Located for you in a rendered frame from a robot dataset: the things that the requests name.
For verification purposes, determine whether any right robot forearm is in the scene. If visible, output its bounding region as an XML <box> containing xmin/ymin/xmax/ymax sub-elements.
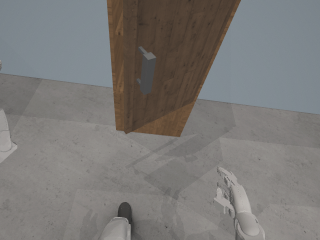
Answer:
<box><xmin>233</xmin><ymin>212</ymin><xmax>265</xmax><ymax>240</ymax></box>

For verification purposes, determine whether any right robot hand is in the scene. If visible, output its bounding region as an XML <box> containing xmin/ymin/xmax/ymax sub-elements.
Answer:
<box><xmin>214</xmin><ymin>166</ymin><xmax>252</xmax><ymax>219</ymax></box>

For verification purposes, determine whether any handle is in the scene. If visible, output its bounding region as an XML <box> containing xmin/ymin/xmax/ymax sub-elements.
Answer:
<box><xmin>136</xmin><ymin>46</ymin><xmax>156</xmax><ymax>95</ymax></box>

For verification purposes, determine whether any cupboard door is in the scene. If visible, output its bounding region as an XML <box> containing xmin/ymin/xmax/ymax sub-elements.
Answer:
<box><xmin>123</xmin><ymin>0</ymin><xmax>237</xmax><ymax>134</ymax></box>

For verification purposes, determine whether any robot left thigh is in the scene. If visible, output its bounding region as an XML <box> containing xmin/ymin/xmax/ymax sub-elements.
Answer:
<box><xmin>98</xmin><ymin>220</ymin><xmax>131</xmax><ymax>240</ymax></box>

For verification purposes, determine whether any left robot hand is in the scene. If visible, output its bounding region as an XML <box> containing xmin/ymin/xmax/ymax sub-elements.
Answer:
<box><xmin>0</xmin><ymin>60</ymin><xmax>18</xmax><ymax>163</ymax></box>

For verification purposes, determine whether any robot left shin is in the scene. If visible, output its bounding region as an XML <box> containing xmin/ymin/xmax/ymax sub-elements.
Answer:
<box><xmin>111</xmin><ymin>217</ymin><xmax>129</xmax><ymax>224</ymax></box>

